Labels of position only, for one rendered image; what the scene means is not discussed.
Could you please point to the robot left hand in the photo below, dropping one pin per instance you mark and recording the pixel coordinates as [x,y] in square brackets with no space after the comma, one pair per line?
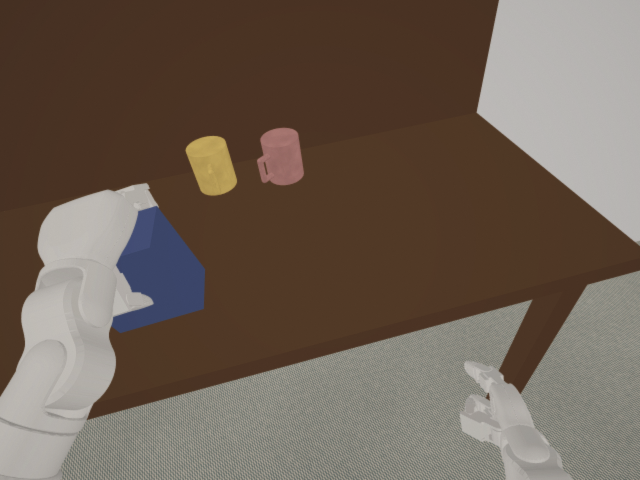
[97,227]

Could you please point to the robot right hand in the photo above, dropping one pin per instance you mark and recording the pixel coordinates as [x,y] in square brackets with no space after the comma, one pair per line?
[485,420]

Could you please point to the robot right forearm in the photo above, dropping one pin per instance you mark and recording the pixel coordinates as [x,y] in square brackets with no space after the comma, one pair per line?
[527,455]

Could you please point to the table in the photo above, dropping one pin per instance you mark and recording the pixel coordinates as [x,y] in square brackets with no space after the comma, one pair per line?
[413,210]

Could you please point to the robot left forearm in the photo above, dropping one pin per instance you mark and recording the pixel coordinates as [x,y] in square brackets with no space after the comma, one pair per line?
[67,365]

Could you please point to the sponge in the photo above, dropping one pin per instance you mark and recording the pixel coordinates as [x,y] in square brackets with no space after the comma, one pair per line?
[158,263]

